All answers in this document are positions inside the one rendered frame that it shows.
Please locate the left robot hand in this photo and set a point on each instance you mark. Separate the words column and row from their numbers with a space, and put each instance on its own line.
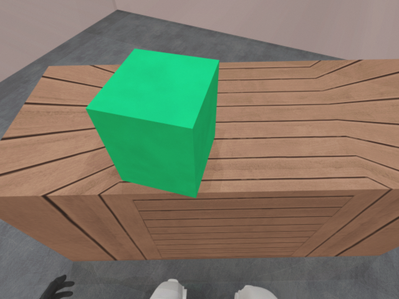
column 57, row 284

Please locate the carton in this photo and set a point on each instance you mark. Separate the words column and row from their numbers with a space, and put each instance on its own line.
column 157, row 116

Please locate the robot thigh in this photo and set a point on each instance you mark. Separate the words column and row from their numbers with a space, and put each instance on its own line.
column 252, row 292
column 169, row 290

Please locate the pedestal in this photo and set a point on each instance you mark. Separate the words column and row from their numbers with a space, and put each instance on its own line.
column 304, row 163

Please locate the robot right thigh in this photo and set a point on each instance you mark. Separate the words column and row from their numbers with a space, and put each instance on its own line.
column 252, row 292

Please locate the robot left thigh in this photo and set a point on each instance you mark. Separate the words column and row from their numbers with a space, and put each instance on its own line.
column 169, row 290

